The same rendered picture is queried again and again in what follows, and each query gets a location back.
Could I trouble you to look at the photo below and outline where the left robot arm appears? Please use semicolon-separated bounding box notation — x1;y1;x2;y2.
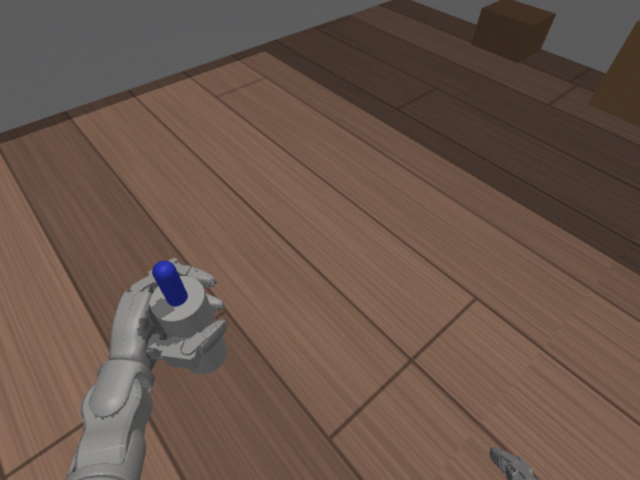
65;358;155;480

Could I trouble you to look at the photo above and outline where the left robot hand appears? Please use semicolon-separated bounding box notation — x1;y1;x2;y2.
109;258;228;370

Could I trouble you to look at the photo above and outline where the right robot hand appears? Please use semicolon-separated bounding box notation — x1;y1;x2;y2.
490;447;540;480

